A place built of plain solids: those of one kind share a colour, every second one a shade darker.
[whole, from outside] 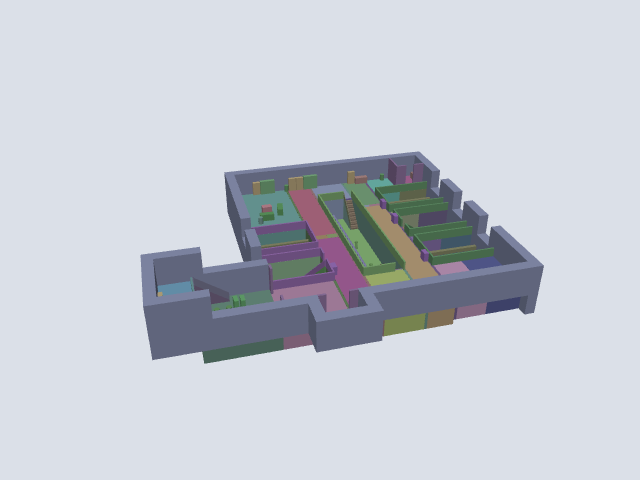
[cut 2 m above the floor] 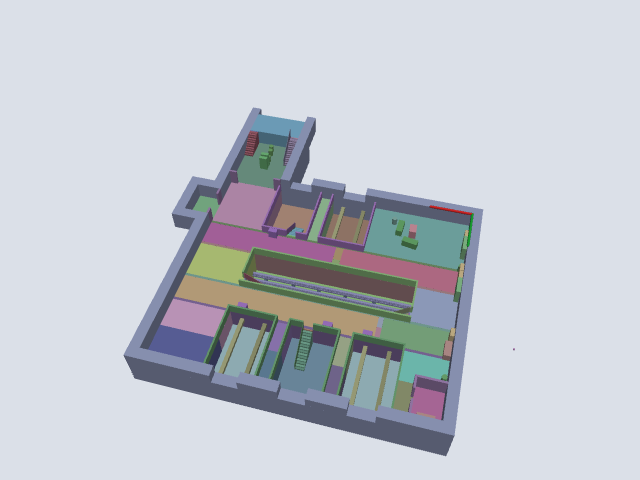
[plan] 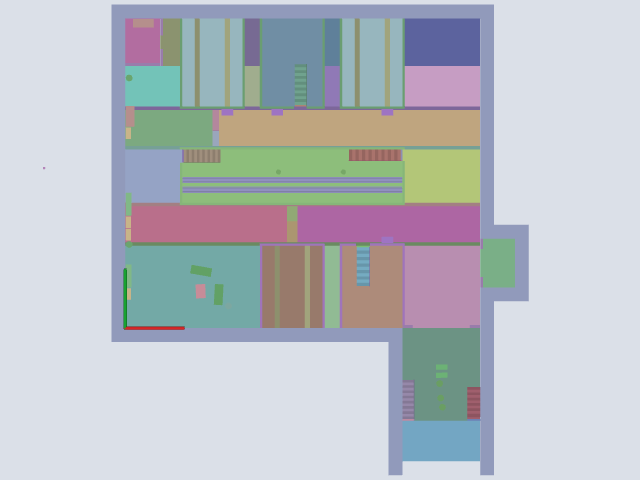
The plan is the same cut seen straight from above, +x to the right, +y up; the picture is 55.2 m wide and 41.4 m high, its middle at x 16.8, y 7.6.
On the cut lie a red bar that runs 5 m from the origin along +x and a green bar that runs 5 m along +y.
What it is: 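A filter house of a town's waterworks, its filters drained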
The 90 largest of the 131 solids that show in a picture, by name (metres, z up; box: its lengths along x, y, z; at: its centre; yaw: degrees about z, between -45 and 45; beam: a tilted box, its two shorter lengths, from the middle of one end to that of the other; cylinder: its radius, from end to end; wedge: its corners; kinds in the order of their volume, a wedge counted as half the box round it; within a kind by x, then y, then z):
{
 "wall_concrete_1": {"box": [1.2, 29.1, 3.6], "at": [-0.59, 13.36, 1.4]},
 "wall_concrete_2": {"box": [7.3, 1.2, 6.15], "at": [2.46, 27.31, 0.12]},
 "wall_concrete_3": {"box": [14.2, 1.2, 6.15], "at": [5.91, -0.59, 0.12]},
 "wall_concrete_4": {"box": [7.6, 1.2, 3.6], "at": [7.51, 27.31, -1.15]},
 "wall_concrete_5": {"box": [4.1, 1.2, 6.15], "at": [10.96, 27.31, 0.12]},
 "wall_concrete_6": {"box": [7.6, 1.2, 3.6], "at": [14.41, -0.59, -1.15]},
 "wall_concrete_7": {"box": [7.6, 1.2, 3.6], "at": [14.41, 27.31, -1.15]},
 "wall_concrete_8": {"box": [4.1, 1.2, 6.15], "at": [17.86, -0.59, 0.12]},
 "wall_concrete_9": {"box": [4.1, 1.2, 6.15], "at": [17.86, 27.31, 0.12]},
 "wall_concrete_10": {"box": [6.4, 1.2, 3.6], "at": [20.71, -0.59, -1.15]},
 "wall_concrete_11": {"box": [7.6, 1.2, 3.6], "at": [21.31, 27.31, -1.15]},
 "wall_concrete_12": {"box": [1.2, 5.9, 6.15], "at": [23.31, -9.74, 2.67]},
 "wall_concrete_13": {"box": [1.2, 9.2, 6.15], "at": [23.31, -4.59, 0.12]},
 "wall_concrete_14": {"box": [9.1, 1.2, 3.6], "at": [27.26, -12.09, 3.95]},
 "wall_concrete_15": {"box": [9.1, 1.2, 6.15], "at": [27.26, 27.31, 0.12]},
 "wall_concrete_16": {"box": [1.2, 5.9, 6.15], "at": [31.21, -9.74, 2.67]},
 "wall_concrete_17": {"box": [1.2, 12.7, 3.6], "at": [31.21, -2.84, 1.4]},
 "wall_concrete_18": {"box": [1.2, 20.2, 3.6], "at": [31.21, 17.81, 1.4]},
 "wall_concrete_19": {"box": [4.2, 1.2, 3.6], "at": [32.71, 2.91, 1.4]},
 "wall_concrete_20": {"box": [4.2, 1.2, 3.6], "at": [32.71, 8.31, 1.4]},
 "wall_concrete_21": {"box": [1.2, 6.6, 3.6], "at": [34.21, 5.61, 1.4]},
 "floor_hall0a_tile_1": {"box": [11.8, 7.1, 2.95], "at": [5.91, 3.56, -1.48]},
 "floor_hall6b_tile_1": {"box": [22.52, 3.1, 3.53], "at": [19.35, 17.26, -1.76]},
 "floor_hall2b_tile_1": {"box": [15.75, 3.1, 3.53], "at": [22.74, 8.96, -1.76]},
 "floor_annex1a_tile_1": {"box": [6.7, 8.0, 2.95], "at": [27.26, -3.99, -1.48]},
 "floor_hall2a_tile_1": {"box": [13.95, 3.1, 3.53], "at": [6.99, 8.96, -1.76]},
 "floor_hall0c_tile_1": {"box": [6.7, 7.1, 2.95], "at": [27.26, 3.56, -1.48]},
 "floor_hall4b_tile_1": {"box": [6.7, 4.6, 3.53], "at": [27.26, 13.11, -1.76]},
 "floor_hall6a_tile_1": {"box": [7.53, 3.1, 3.53], "at": [3.77, 17.26, -1.76]},
 "floor_hall9d_tile_1": {"box": [6.7, 4.1, 2.95], "at": [27.26, 24.66, -1.48]},
 "floor_hall4a_tile_1": {"box": [4.9, 4.6, 3.53], "at": [2.46, 13.11, -1.76]},
 "floor_gaugedeck_concrete_1": {"box": [6.7, 3.5, 2.95], "at": [27.26, -9.74, 1.07]},
 "floor_hall8d_tile_1": {"box": [6.7, 3.5, 2.95], "at": [27.26, 20.86, -1.48]},
 "floor_hall8a_tile_1": {"box": [4.9, 3.5, 2.95], "at": [2.46, 20.86, -1.48]},
 "floor_hall0b_tile_1": {"box": [1.7, 7.1, 2.95], "at": [17.86, 3.56, -1.48]},
 "floor_aisle_concrete_1": {"box": [19.0, 4.6, 0.4], "at": [14.41, 13.11, -3.33]},
 "floor_hall3a_tile_1": {"box": [30.6, 0.3, 3.53], "at": [15.31, 10.66, -1.76]},
 "floor_hall5a_tile_1": {"box": [30.6, 0.3, 3.53], "at": [15.31, 15.56, -1.76]},
 "floor_basins_concrete_1": {"box": [5.2, 7.6, 0.4], "at": [7.51, 22.91, -2.75]},
 "floor_basins_concrete_2": {"box": [5.2, 7.6, 0.4], "at": [21.31, 22.91, -2.75]},
 "floor_basinn_gravel_1": {"box": [5.2, 7.1, 0.4], "at": [14.41, 3.56, -2.75]},
 "floor_basinn_gravel_2": {"box": [5.2, 7.1, 0.4], "at": [21.31, 3.56, -2.75]},
 "floor_hall1a_tile_1": {"box": [30.6, 0.3, 2.95], "at": [15.31, 7.26, -1.48]},
 "floor_hall7a_tile_1": {"box": [30.6, 0.3, 2.95], "at": [15.31, 18.96, -1.48]},
 "floor_hall9a_tile_1": {"box": [1.9, 4.1, 2.95], "at": [3.96, 24.66, -1.48]},
 "floor_hall9b_tile_1": {"box": [1.7, 4.1, 2.95], "at": [10.96, 24.66, -1.48]},
 "floor_hall9c_tile_1": {"box": [1.7, 4.1, 2.95], "at": [17.86, 24.66, -1.48]},
 "floor_hall8b_tile_1": {"box": [1.7, 3.5, 2.95], "at": [10.96, 20.86, -1.48]},
 "floor_hall8c_tile_1": {"box": [1.7, 3.5, 2.95], "at": [17.86, 20.86, -1.48]},
 "floor_basins_gravel_1": {"box": [5.2, 7.6, 0.4], "at": [14.41, 22.91, -2.75]},
 "rail_basins_1": {"box": [0.2, 7.6, 1.1], "at": [4.81, 22.91, 0.55]},
 "rail_basins_2": {"box": [5.6, 0.2, 1.1], "at": [7.51, 19.01, 0.55]},
 "rail_basins_3": {"box": [0.2, 7.6, 1.1], "at": [10.21, 22.91, 0.55]},
 "rail_basins_4": {"box": [0.2, 7.6, 1.1], "at": [11.71, 22.91, 0.55]},
 "rail_basins_5": {"box": [0.2, 7.6, 1.1], "at": [17.11, 22.91, 0.55]},
 "rail_basins_6": {"box": [0.2, 7.6, 1.1], "at": [18.61, 22.91, 0.55]},
 "rail_basins_7": {"box": [5.6, 0.2, 1.1], "at": [21.31, 19.01, 0.55]},
 "rail_basins_8": {"box": [0.2, 7.6, 1.1], "at": [24.01, 22.91, 0.55]},
 "launder_concrete_1": {"box": [0.45, 7.64, 0.5], "at": [6.21, 22.91, -1.05]},
 "launder_concrete_2": {"box": [0.45, 7.64, 0.5], "at": [8.81, 22.91, -1.05]},
 "launder_concrete_3": {"box": [0.45, 7.14, 0.5], "at": [13.11, 3.56, -1.15]},
 "launder_concrete_4": {"box": [0.45, 7.14, 0.5], "at": [15.71, 3.56, -1.15]},
 "launder_concrete_5": {"box": [0.45, 7.64, 0.5], "at": [20.01, 22.91, -1.1]},
 "launder_concrete_6": {"box": [0.45, 7.64, 0.5], "at": [22.61, 22.91, -1.1]},
 "rail_aisle_1": {"box": [19.4, 0.2, 1.1], "at": [14.41, 10.71, 0.55]},
 "rail_aisle_2": {"box": [19.4, 0.2, 1.1], "at": [14.41, 15.51, 0.55]},
 "rail_basinn_1": {"box": [0.2, 7.1, 1.1], "at": [11.71, 3.56, 0.55]},
 "rail_basinn_2": {"box": [5.6, 0.2, 1.1], "at": [14.41, 7.21, 0.55]},
 "rail_basinn_3": {"box": [0.2, 7.1, 1.1], "at": [17.11, 3.56, 0.55]},
 "rail_basinn_4": {"box": [0.2, 7.1, 1.1], "at": [18.61, 3.56, 0.55]},
 "rail_basinn_5": {"box": [0.2, 7.1, 1.1], "at": [24.01, 3.56, 0.55]},
 "wall_brick_1": {"box": [3.0, 0.25, 3.6], "at": [1.51, 22.74, 1.4]},
 "wall_brick_2": {"box": [0.25, 1.48, 3.6], "at": [3.14, 23.35, 1.4]},
 "wall_brick_3": {"box": [0.25, 1.48, 3.6], "at": [3.14, 25.97, 1.4]},
 "wall_brick_4": {"box": [0.9, 0.25, 6.15], "at": [24.36, 0.14, 0.12]},
 "floor_lobby_tile_1": {"box": [3.0, 4.2, 0.4], "at": [32.11, 5.61, -0.2]},
 "floor_room_floorboards_1": {"box": [3.0, 4.1, 0.4], "at": [1.51, 24.66, -0.2]},
 "pipe_main_metal_1": {"box": [18.96, 0.23, 0.56], "at": [14.41, 11.93, -2.45]},
 "pipe_main_metal_2": {"box": [18.96, 0.21, 0.52], "at": [14.41, 12.77, -2.52]},
 "shelf_1": {"box": [0.5, 2.0, 1.93], "at": [0.3, 4.5, 0.97]},
 "shelf_2": {"box": [0.5, 2.0, 1.96], "at": [0.3, 10.68, 0.98]},
 "bench_1": {"box": [0.75, 1.8, 0.92], "at": [0.43, 18.26, 0.46]},
 "bench_2": {"box": [1.8, 0.75, 0.89], "at": [1.56, 26.3, 0.44]},
 "bench_bayn_1": {"box": [1.8, 0.75, 0.9], "at": [6.55, 4.94, 0.45], "yaw": -10.1},
 "bench_bayn_2": {"box": [0.75, 1.8, 0.88], "at": [8.06, 2.89, 0.44], "yaw": -3.0},
 "cabinet_annex_1": {"box": [1.0, 0.45, 1.91], "at": [27.3, -4.06, 0.95], "yaw": 1.9},
 "cabinet_annex_2": {"box": [1.0, 0.45, 1.86], "at": [27.3, -3.37, 0.93], "yaw": 0.1},
 "load_sacks_bayn_1": {"box": [0.84, 1.22, 1.18], "at": [6.51, 3.18, 0.59], "yaw": 2.6},
 "step_aislea_1": {"box": [0.36, 0.95, 2.81], "at": [23.39, 14.94, -1.77]},
 "step_basinn_1": {"box": [1.1, 0.36, 2.4], "at": [20.51, 6.87, -1.4]}
}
